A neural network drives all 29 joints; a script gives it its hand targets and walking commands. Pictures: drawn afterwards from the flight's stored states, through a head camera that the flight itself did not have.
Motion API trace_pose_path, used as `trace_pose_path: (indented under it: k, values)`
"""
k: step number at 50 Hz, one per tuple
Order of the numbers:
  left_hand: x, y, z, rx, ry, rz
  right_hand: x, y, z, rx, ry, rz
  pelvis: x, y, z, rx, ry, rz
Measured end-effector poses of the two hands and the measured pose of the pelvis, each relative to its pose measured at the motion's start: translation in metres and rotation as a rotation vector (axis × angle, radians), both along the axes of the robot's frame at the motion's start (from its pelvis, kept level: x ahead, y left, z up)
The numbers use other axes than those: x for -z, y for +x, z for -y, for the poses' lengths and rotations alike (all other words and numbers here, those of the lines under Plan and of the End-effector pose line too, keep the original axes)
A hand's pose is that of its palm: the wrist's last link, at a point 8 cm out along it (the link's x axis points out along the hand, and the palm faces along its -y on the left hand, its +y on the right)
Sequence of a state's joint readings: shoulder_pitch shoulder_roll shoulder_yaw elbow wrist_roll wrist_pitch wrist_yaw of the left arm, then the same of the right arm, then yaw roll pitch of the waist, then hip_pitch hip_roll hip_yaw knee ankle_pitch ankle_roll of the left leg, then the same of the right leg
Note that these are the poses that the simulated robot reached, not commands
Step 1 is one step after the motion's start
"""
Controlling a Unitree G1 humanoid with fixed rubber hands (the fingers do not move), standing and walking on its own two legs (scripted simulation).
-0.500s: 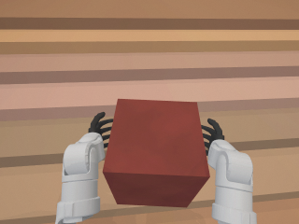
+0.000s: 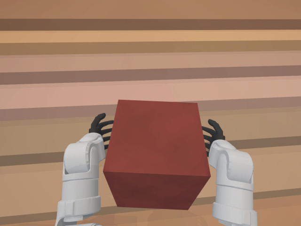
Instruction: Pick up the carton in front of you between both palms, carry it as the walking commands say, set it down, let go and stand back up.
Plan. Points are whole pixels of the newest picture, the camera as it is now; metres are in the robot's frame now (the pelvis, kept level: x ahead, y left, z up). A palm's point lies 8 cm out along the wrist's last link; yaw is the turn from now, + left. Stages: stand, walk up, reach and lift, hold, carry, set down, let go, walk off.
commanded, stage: carry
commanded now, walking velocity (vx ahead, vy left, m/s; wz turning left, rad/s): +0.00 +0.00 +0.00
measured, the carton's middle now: (155, 157) +0.33 +0.00 +0.04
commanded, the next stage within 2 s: none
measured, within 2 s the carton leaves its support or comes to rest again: neither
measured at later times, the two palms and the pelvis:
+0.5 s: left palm (93, 147) +0.30 +0.15 +0.12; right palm (217, 154) +0.29 -0.15 +0.12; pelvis -0.02 +0.00 +0.00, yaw +0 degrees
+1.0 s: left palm (93, 152) +0.28 +0.15 +0.12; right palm (219, 159) +0.28 -0.15 +0.12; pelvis -0.04 +0.00 +0.00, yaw +0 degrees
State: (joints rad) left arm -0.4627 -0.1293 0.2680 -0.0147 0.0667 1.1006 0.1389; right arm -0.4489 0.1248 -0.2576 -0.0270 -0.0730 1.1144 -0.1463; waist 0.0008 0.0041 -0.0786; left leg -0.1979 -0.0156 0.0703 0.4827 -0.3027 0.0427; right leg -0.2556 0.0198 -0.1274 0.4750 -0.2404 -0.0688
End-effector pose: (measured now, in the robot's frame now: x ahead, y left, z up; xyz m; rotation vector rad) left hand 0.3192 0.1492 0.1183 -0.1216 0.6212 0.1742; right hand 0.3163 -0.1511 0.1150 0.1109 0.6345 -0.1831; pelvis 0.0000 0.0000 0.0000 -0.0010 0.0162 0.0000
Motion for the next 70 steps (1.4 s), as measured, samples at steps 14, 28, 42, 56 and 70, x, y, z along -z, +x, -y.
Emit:
trace_pose_path:
  k: [14, 28, 42, 56, 70]
  values:
    - [-0.001, -0.014, -0.001, -0.001, 0.001, -0.001, -0.001, -0.014, -0.001, 0.002, 0.004, 0.0, 0.0, -0.014, -0.002, 0.003, 0.002, 0.007]
    - [-0.001, -0.025, -0.001, 0.001, 0.001, -0.003, -0.001, -0.025, -0.001, 0.003, 0.004, -0.001, 0.0, -0.026, -0.002, 0.004, 0.004, 0.011]
    - [-0.001, -0.033, -0.001, 0.002, 0.001, -0.003, 0.0, -0.034, -0.001, 0.005, 0.004, -0.001, 0.001, -0.034, -0.002, 0.006, 0.006, 0.013]
    - [-0.001, -0.037, 0.001, 0.003, 0.001, -0.003, 0.0, -0.038, 0.001, 0.006, 0.004, -0.001, 0.001, -0.038, -0.001, 0.007, 0.007, 0.013]
    - [0.0, -0.039, 0.002, 0.004, 0.002, -0.004, 0.0, -0.04, 0.002, 0.008, 0.005, 0.0, 0.001, -0.04, 0.0, 0.008, 0.008, 0.012]
